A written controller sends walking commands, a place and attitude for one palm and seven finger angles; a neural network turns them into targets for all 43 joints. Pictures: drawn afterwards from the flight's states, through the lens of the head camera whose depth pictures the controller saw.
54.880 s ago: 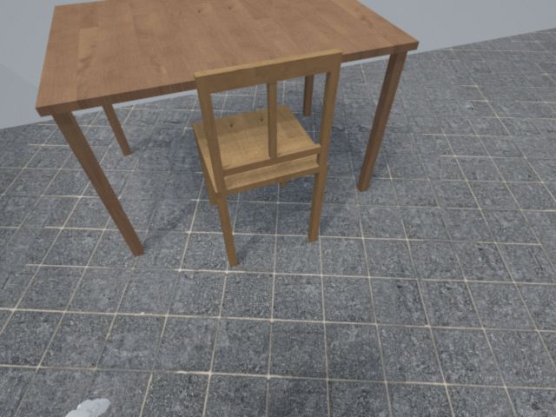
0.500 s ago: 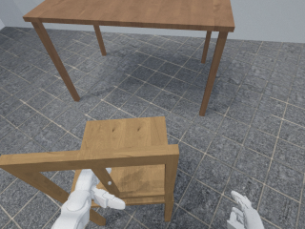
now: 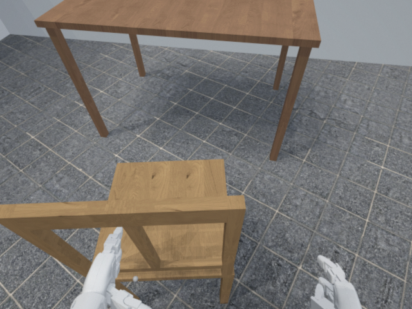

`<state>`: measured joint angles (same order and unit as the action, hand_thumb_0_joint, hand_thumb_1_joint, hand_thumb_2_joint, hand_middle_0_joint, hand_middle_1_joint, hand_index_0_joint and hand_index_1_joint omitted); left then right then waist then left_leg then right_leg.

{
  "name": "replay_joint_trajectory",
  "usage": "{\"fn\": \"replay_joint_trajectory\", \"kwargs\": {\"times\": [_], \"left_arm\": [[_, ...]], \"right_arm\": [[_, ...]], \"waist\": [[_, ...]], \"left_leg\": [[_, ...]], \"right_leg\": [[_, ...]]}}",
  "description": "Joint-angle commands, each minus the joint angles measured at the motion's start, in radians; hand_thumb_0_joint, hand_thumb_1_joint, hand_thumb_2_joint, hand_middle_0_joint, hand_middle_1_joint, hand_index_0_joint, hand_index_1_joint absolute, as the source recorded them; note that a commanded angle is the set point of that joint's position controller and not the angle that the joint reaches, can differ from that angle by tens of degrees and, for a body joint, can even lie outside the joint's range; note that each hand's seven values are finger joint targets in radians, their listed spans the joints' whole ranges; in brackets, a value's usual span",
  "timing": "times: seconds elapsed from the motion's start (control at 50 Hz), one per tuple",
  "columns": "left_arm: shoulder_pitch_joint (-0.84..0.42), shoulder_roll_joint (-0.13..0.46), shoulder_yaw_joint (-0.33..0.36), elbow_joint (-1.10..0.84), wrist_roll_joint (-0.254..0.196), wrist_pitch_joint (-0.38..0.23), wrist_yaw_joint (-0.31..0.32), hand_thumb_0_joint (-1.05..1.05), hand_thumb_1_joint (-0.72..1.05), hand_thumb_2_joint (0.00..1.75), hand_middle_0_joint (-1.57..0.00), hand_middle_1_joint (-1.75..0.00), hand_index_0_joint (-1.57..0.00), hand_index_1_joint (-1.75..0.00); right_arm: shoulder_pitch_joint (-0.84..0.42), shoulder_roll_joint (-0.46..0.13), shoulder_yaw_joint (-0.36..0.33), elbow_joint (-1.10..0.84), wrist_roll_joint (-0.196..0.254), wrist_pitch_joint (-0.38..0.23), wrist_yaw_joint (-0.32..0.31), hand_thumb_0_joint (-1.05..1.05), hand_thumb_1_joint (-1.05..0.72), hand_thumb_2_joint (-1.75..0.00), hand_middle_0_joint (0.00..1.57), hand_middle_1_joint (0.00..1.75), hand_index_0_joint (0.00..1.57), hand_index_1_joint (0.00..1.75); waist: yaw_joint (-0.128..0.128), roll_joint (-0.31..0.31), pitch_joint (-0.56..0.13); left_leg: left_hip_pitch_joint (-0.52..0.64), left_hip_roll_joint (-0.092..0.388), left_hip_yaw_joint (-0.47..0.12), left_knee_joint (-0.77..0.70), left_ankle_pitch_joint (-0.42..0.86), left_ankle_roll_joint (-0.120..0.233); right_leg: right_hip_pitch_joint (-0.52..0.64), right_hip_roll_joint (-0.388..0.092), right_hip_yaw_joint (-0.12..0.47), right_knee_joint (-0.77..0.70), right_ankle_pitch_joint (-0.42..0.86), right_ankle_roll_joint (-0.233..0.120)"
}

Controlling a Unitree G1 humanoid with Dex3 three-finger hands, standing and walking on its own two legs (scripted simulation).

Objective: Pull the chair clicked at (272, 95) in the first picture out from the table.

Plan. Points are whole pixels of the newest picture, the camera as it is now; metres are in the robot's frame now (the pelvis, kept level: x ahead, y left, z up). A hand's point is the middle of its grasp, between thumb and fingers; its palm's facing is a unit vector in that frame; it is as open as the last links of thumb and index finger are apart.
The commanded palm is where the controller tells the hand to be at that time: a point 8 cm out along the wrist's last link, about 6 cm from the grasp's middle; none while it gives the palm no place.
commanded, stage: draw the fingers out of the gap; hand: left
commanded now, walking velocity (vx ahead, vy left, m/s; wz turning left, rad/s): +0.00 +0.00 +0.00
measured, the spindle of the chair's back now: (145, 246) +0.26 +0.14 -0.05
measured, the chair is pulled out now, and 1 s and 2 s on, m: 0.65 0.65 0.65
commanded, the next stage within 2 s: draw the hand back to the body in 0.50 s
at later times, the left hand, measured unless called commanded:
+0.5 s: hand out of the picture +0.14 +0.14 -0.03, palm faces -0.03 -0.99 -0.14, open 17.5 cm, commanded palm +0.10 +0.20 -0.01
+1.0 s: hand (101, 307) +0.14 +0.16 +0.05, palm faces +0.00 -1.00 -0.08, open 17.5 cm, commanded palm +0.10 +0.23 +0.07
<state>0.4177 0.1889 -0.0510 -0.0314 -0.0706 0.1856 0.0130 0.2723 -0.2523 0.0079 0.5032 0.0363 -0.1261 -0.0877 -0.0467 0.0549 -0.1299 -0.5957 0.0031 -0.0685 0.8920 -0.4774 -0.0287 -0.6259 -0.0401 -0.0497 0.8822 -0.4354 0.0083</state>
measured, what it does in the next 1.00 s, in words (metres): stands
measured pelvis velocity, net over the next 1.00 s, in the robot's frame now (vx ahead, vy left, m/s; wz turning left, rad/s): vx -0.02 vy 0.01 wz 0.00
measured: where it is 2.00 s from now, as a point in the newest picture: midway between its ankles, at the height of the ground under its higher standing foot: outside the picture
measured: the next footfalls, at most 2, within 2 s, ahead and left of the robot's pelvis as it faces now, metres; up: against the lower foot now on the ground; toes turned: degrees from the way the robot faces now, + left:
none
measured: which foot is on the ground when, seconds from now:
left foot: down 0.00-1.00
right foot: down 0.00-1.00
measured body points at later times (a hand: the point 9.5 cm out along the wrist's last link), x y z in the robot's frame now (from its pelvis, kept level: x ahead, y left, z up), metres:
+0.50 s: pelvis +0.00 +0.01 -0.01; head +0.02 +0.00 +0.44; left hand +0.14 +0.20 -0.01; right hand +0.18 -0.23 -0.08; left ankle -0.02 +0.14 -0.69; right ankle +0.00 -0.12 -0.69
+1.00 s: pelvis -0.02 +0.01 -0.03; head +0.02 +0.00 +0.42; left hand +0.13 +0.22 +0.05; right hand +0.18 -0.21 -0.11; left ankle -0.02 +0.14 -0.69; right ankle +0.00 -0.12 -0.69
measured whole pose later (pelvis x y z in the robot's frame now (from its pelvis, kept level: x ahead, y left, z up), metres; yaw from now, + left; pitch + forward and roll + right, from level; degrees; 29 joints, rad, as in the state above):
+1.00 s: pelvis -0.02 +0.01 -0.03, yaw +0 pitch +12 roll -2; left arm 0.75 0.22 0.04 -0.39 -0.21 -0.26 -0.15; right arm 0.20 -0.17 -0.03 0.51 0.07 -0.13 -0.08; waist 0.01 0.06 -0.15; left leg -0.76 0.00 -0.09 1.13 -0.57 -0.03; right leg -0.77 -0.04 -0.06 1.08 -0.51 0.01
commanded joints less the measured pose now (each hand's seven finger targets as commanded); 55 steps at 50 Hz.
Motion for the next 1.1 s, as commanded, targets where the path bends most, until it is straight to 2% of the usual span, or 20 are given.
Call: {"fn": "replay_joint_trajectory", "kwargs": {"times": [0.0,0.18,0.2,0.24,0.34,0.4,0.46,0.5,0.6,0.62,0.64,0.7,0.76,0.8,0.82,0.84,0.88,0.92,1.02,1.08], "left_arm": [[-0.046,0.079,0.019,-0.275,0.009,-0.076,0.006,0.0,-0.55,0.2,0.0,0.0,0.0,0.0],[0.069,0.091,0.032,-0.296,0.016,-0.057,-0.001,0.0,-0.55,0.2,0.0,0.0,0.0,0.0],[0.08,0.089,0.027,-0.312,0.016,-0.052,-0.002,0.0,-0.55,0.2,0.0,0.0,0.0,0.0],[0.132,0.077,0.016,-0.335,0.015,-0.047,-0.003,0.0,-0.55,0.2,0.0,0.0,0.0,0.0],[0.222,0.071,0.013,-0.353,0.019,-0.034,-0.004,0.0,-0.55,0.2,0.0,0.0,0.0,0.0],[0.263,0.081,0.014,-0.402,0.029,-0.042,-0.003,0.0,-0.55,0.2,0.0,0.0,0.0,0.0],[0.316,0.058,-0.013,-0.426,0.033,-0.053,-0.004,0.0,-0.55,0.2,0.0,0.0,0.0,0.0],[0.35,0.078,0.006,-0.446,0.038,-0.062,-0.003,0.0,-0.55,0.2,0.0,0.0,0.0,0.0],[0.423,0.057,-0.034,-0.504,0.049,-0.08,-0.009,0.0,-0.55,0.2,0.0,0.0,0.0,0.0],[0.352,-0.019,-0.023,-0.62,-0.052,-0.201,-0.015,0.0,-0.55,0.2,0.0,0.0,0.0,0.0],[0.388,0.026,0.007,-0.571,-0.049,-0.255,-0.018,0.0,-0.55,0.2,0.0,0.0,0.0,0.0],[0.383,0.066,0.07,-0.605,-0.07,-0.372,-0.029,0.0,-0.55,0.2,0.0,0.0,0.0,0.0],[0.415,0.032,0.057,-0.573,-0.082,-0.481,-0.066,0.0,-0.55,0.2,0.0,0.0,0.0,0.0],[0.409,0.051,0.083,-0.538,-0.093,-0.557,-0.104,0.0,-0.55,0.2,0.0,0.0,0.0,0.0],[0.401,0.055,0.085,-0.533,-0.103,-0.596,-0.13,0.0,-0.55,0.2,0.0,0.0,0.0,0.0],[0.415,0.068,0.101,-0.527,-0.113,-0.611,-0.152,0.0,-0.55,0.2,0.0,0.0,0.0,0.0],[0.442,0.093,0.139,-0.532,-0.132,-0.573,-0.177,0.0,-0.55,0.2,0.0,0.0,0.0,0.0],[0.393,0.132,0.179,-0.627,-0.158,-0.534,-0.176,0.0,-0.55,0.2,0.0,0.0,0.0,0.0],[0.331,0.155,0.251,-0.644,-0.206,-0.498,-0.151,0.0,-0.51,0.22,-0.01,-0.01,-0.01,-0.01],[0.282,0.186,0.293,-0.673,-0.228,-0.515,-0.149,0.0,-0.41,0.27,-0.02,-0.03,-0.02,-0.03]], "right_arm": [[-0.072,-0.11,-0.04,-0.163,-0.001,-0.077,-0.024,0.0,-0.9,-0.9,0.2,0.3,0.2,0.3],[-0.095,-0.098,-0.037,-0.176,0.0,-0.079,-0.037,0.0,-0.9,-0.9,0.2,0.3,0.2,0.3],[-0.1,-0.097,-0.037,-0.182,-0.001,-0.08,-0.037,0.0,-0.9,-0.9,0.2,0.3,0.2,0.3],[-0.106,-0.088,-0.036,-0.191,0.001,-0.08,-0.036,0.0,-0.9,-0.9,0.2,0.3,0.2,0.3],[-0.113,-0.08,-0.041,-0.2,0.001,-0.073,-0.037,0.0,-0.9,-0.9,0.2,0.3,0.2,0.3],[-0.112,-0.075,-0.047,-0.212,0.002,-0.073,-0.038,0.0,-0.9,-0.9,0.2,0.3,0.2,0.3],[-0.109,-0.069,-0.049,-0.221,0.003,-0.073,-0.038,0.0,-0.9,-0.9,0.2,0.3,0.2,0.3],[-0.108,-0.066,-0.055,-0.221,0.002,-0.071,-0.041,0.0,-0.9,-0.9,0.2,0.3,0.2,0.3],[-0.106,-0.061,-0.061,-0.237,0.006,-0.07,-0.041,0.0,-0.9,-0.9,0.2,0.3,0.2,0.3],[-0.097,-0.052,-0.06,-0.226,0.005,-0.092,-0.041,0.0,-0.9,-0.9,0.2,0.3,0.2,0.3],[-0.092,-0.056,-0.065,-0.197,0.003,-0.102,-0.039,0.0,-0.9,-0.9,0.2,0.3,0.2,0.3],[-0.089,-0.048,-0.075,-0.18,0.008,-0.113,-0.031,0.0,-0.9,-0.9,0.2,0.3,0.2,0.3],[-0.111,-0.036,-0.081,-0.165,0.014,-0.108,-0.01,0.0,-0.9,-0.9,0.2,0.3,0.2,0.3],[-0.132,-0.035,-0.091,-0.15,0.016,-0.1,0.003,0.0,-0.9,-0.9,0.2,0.3,0.2,0.3],[-0.142,-0.037,-0.091,-0.147,0.018,-0.099,0.011,0.0,-0.9,-0.9,0.2,0.3,0.2,0.3],[-0.151,-0.038,-0.093,-0.153,0.02,-0.095,0.017,0.0,-0.9,-0.9,0.2,0.3,0.2,0.3],[-0.168,-0.043,-0.093,-0.18,0.032,-0.076,0.014,0.0,-0.9,-0.9,0.2,0.3,0.2,0.3],[-0.17,-0.041,-0.083,-0.202,0.04,-0.068,0.0,0.0,-0.9,-0.9,0.2,0.3,0.2,0.3],[-0.154,-0.032,-0.066,-0.171,0.045,-0.083,-0.032,0.0,-0.9,-0.9,0.2,0.3,0.2,0.3],[-0.151,-0.031,-0.057,-0.148,0.048,-0.112,-0.039,0.0,-0.9,-0.9,0.2,0.3,0.2,0.3]], "waist": [[-0.015,-0.045,-0.131],[0.0,-0.068,-0.11],[0.007,-0.032,-0.116],[0.012,-0.027,-0.129],[0.014,-0.061,-0.102],[0.022,-0.03,-0.104],[0.016,-0.06,-0.101],[0.025,-0.036,-0.106],[0.023,-0.021,-0.117],[0.018,-0.059,-0.094],[0.029,-0.044,-0.125],[0.044,-0.012,-0.14],[0.049,-0.014,-0.129],[0.051,-0.049,-0.125],[0.05,-0.033,-0.127],[0.055,-0.025,-0.147],[0.062,-0.038,-0.161],[0.063,-0.003,-0.188],[0.052,-0.032,-0.135],[0.055,-0.005,-0.121]], "left_leg": [[0.033,-0.009,0.039,-0.088,0.283,0.057],[-0.012,-0.014,0.029,-0.072,0.208,0.058],[-0.011,-0.017,0.026,-0.076,0.216,0.058],[-0.001,-0.016,0.024,-0.076,0.221,0.056],[-0.032,-0.013,0.02,-0.068,0.22,0.055],[-0.035,-0.013,0.017,-0.064,0.229,0.055],[-0.045,-0.014,0.02,-0.049,0.22,0.057],[-0.053,-0.015,0.018,-0.044,0.232,0.055],[-0.055,-0.015,0.014,-0.029,0.246,0.054],[-0.071,-0.022,0.017,0.006,0.254,0.047],[-0.073,-0.022,0.019,0.017,0.245,0.046],[-0.084,-0.02,0.017,0.026,0.265,0.039],[-0.107,-0.016,0.019,0.044,0.255,0.033],[-0.151,-0.01,0.02,0.07,0.243,0.036],[-0.158,-0.01,0.023,0.083,0.225,0.034],[-0.15,-0.01,0.023,0.077,0.22,0.036],[-0.13,-0.01,0.024,0.046,0.188,0.04],[-0.094,-0.013,0.023,0.026,0.191,0.046],[-0.053,-0.009,0.009,-0.014,0.191,0.049],[-0.018,-0.007,0.006,-0.042,0.196,0.046]], "right_leg": [[0.108,-0.001,-0.031,-0.122,0.249,-0.012],[0.075,0.002,-0.033,-0.114,0.143,-0.011],[0.083,0.001,-0.034,-0.112,0.146,-0.016],[0.083,0.0,-0.038,-0.105,0.147,-0.017],[0.074,0.004,-0.043,-0.099,0.149,-0.017],[0.067,0.004,-0.045,-0.09,0.146,-0.023],[0.047,0.007,-0.048,-0.081,0.142,-0.019],[0.048,0.009,-0.048,-0.071,0.15,-0.025],[0.026,0.012,-0.053,-0.047,0.156,-0.027],[-0.025,0.022,-0.075,-0.029,0.173,-0.024],[-0.025,0.025,-0.068,-0.015,0.159,-0.026],[-0.022,0.025,-0.063,0.011,0.161,-0.033],[-0.053,0.024,-0.063,0.036,0.153,-0.029],[-0.053,0.023,-0.048,0.048,0.158,-0.029],[-0.065,0.02,-0.041,0.057,0.146,-0.027],[-0.047,0.018,-0.037,0.056,0.14,-0.028],[0.002,0.017,-0.031,0.028,0.111,-0.025],[0.042,0.014,-0.024,0.003,0.112,-0.024],[0.074,0.023,-0.03,-0.063,0.101,-0.02],[0.097,0.023,-0.028,-0.098,0.093,-0.02]]}}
